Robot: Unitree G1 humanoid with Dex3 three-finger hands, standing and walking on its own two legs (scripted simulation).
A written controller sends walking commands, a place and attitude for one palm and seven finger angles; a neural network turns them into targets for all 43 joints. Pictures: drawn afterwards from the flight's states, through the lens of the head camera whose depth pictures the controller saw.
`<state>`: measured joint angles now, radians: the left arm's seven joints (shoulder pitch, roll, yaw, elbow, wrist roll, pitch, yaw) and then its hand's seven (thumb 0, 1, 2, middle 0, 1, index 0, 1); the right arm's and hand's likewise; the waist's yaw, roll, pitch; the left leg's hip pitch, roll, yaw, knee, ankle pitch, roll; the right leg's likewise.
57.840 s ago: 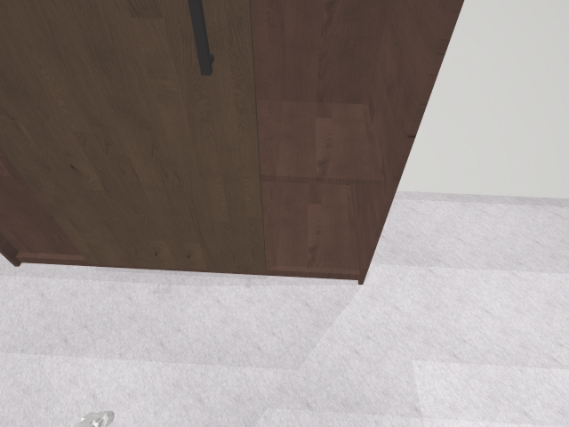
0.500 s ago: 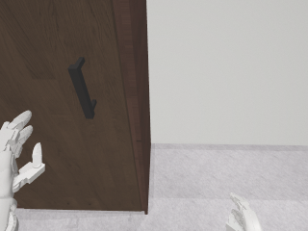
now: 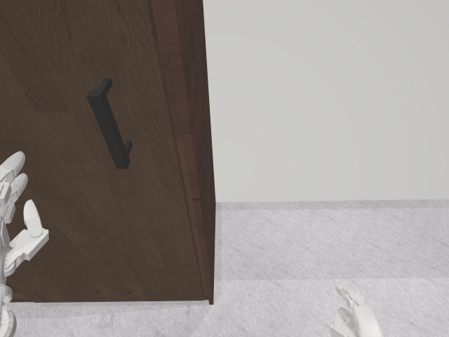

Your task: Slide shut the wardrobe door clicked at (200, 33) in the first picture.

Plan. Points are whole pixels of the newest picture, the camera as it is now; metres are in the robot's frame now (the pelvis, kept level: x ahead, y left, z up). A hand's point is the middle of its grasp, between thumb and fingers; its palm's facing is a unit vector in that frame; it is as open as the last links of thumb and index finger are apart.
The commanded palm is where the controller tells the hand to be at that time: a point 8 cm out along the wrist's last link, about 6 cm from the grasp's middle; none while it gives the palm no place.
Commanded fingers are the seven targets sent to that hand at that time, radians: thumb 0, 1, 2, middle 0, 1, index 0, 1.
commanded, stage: step back with the hand held close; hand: left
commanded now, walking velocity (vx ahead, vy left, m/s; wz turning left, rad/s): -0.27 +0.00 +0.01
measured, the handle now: (114, 125) +0.39 +0.24 +0.20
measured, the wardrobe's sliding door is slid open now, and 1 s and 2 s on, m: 0.02 0.02 0.02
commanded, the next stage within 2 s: stop stepping back and stand still in 1.18 s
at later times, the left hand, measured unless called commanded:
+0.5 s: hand (7, 275) +0.14 +0.29 +0.16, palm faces +0.44 -0.77 -0.46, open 7.4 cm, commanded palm +0.08 +0.32 +0.17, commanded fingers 0.00 0.90 0.90 -0.20 -0.30 -0.20 -0.30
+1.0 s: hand out of the picture +0.08 +0.30 +0.18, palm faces +0.45 -0.82 -0.37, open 7.4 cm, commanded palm +0.02 +0.33 +0.17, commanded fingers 0.00 0.90 0.90 -0.20 -0.30 -0.20 -0.30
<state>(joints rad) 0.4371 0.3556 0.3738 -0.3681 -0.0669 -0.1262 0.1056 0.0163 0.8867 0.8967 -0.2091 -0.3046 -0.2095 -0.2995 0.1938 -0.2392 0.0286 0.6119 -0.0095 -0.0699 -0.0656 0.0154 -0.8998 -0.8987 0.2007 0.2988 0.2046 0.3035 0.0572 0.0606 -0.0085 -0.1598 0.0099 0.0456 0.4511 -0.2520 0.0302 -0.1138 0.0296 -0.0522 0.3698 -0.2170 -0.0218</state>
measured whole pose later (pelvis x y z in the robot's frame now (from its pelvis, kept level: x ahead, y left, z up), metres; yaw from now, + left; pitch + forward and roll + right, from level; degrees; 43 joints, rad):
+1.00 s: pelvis -0.13 +0.03 +0.00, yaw -1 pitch +3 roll -5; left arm 0.51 0.40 0.43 -0.53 -0.05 -0.26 0.16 0.01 0.89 0.90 -0.21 -0.30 -0.21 -0.30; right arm 0.24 -0.16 0.02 0.65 -0.03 -0.14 -0.04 0.02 -0.90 -0.90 0.20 0.30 0.20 0.30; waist 0.02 0.00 -0.05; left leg -0.43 0.03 0.03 0.36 0.01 0.06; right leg -0.21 0.06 -0.03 0.68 -0.51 -0.02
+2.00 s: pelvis -0.26 +0.05 -0.02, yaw +0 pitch -2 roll -1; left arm 0.49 0.35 0.39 -0.45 -0.03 -0.19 0.16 0.01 0.89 0.90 -0.21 -0.30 -0.21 -0.30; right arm 0.25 -0.19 0.03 0.67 -0.01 -0.09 -0.06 0.01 -0.90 -0.90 0.20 0.30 0.21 0.30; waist 0.02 -0.02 -0.04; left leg -0.29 0.02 0.01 0.65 -0.31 0.02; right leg -0.26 -0.01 -0.04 0.60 -0.32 0.01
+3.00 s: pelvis -0.27 +0.05 +0.00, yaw +1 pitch -2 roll +0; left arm 0.18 0.24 0.01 1.14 0.01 -0.01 0.00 0.01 0.90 0.90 -0.20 -0.30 -0.20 -0.30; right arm 0.20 -0.24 -0.01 1.12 -0.02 0.01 -0.01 0.01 -0.90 -0.90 0.20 0.30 0.20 0.30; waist -0.01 0.01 0.04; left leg -0.19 -0.02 0.01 0.40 -0.18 0.03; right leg -0.17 -0.02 -0.02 0.39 -0.20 0.01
